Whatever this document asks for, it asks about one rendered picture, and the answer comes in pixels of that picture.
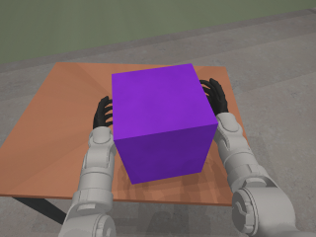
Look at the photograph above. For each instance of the right robot hand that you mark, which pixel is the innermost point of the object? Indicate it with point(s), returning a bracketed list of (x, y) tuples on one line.
[(216, 96)]

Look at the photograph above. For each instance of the left robot hand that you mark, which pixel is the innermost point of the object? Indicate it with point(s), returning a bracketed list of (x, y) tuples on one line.
[(100, 116)]

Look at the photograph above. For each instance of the left robot forearm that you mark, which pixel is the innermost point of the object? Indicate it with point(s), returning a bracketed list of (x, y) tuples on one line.
[(94, 193)]

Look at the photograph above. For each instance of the right robot upper arm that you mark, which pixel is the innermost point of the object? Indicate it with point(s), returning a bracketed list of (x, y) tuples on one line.
[(264, 212)]

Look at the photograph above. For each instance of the table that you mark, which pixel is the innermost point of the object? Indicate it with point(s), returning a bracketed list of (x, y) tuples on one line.
[(42, 157)]

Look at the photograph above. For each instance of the right robot forearm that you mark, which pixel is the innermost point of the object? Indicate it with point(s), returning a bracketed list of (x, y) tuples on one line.
[(242, 168)]

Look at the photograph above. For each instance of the carton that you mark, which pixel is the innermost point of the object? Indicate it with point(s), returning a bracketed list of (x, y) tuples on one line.
[(163, 123)]

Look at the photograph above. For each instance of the left robot upper arm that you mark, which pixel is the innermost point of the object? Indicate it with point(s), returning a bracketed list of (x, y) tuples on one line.
[(95, 225)]

